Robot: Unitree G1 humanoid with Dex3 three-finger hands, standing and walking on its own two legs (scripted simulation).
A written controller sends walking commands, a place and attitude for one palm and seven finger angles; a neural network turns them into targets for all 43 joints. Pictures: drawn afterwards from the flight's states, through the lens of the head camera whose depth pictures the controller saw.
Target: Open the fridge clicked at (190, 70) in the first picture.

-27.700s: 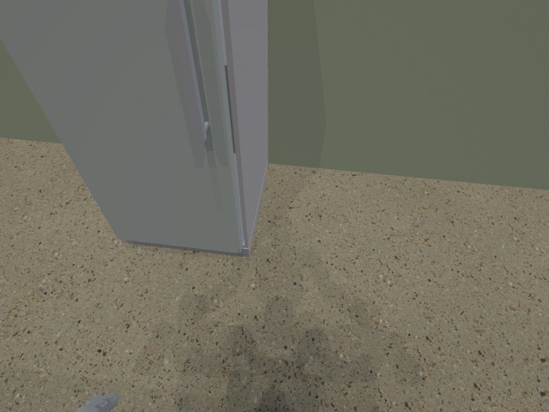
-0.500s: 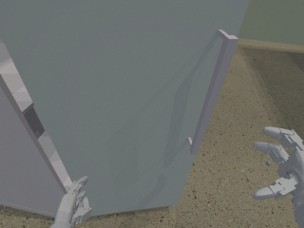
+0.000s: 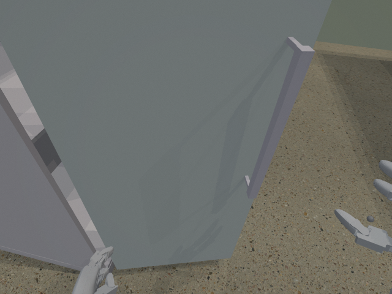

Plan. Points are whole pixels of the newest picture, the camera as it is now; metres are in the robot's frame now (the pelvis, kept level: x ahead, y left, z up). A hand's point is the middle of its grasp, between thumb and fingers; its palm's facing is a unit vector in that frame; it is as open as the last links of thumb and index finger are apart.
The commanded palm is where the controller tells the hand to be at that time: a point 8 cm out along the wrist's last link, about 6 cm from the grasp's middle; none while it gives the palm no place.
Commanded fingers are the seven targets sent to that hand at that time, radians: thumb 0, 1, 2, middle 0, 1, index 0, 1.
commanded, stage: draw the hand back to the body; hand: right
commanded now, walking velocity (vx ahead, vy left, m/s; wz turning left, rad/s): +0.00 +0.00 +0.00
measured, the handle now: (267, 134) +0.41 -0.16 +0.14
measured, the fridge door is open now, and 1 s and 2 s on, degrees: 71 71 71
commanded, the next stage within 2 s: step back with the hand held close in 0.62 s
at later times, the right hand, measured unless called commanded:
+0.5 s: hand (382, 224) +0.19 -0.28 +0.16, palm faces +0.51 +0.79 -0.35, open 7.5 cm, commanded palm +0.14 -0.30 +0.17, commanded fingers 0.00 -0.90 -0.90 0.20 0.30 0.20 0.30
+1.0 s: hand (373, 226) +0.19 -0.27 +0.15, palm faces +0.38 +0.81 -0.44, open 7.4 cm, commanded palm +0.12 -0.31 +0.17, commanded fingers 0.00 -0.90 -0.90 0.20 0.30 0.20 0.30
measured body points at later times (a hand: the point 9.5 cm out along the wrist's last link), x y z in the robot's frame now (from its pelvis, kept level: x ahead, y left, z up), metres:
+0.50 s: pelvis +0.00 +0.00 +0.00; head -0.03 +0.02 +0.45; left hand +0.20 +0.21 -0.08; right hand +0.16 -0.32 +0.18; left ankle +0.00 +0.13 -0.74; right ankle -0.01 -0.12 -0.74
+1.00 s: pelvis -0.02 -0.01 +0.00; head -0.01 -0.01 +0.45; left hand +0.16 +0.23 -0.07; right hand +0.16 -0.31 +0.18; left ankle +0.00 +0.13 -0.74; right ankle -0.01 -0.12 -0.74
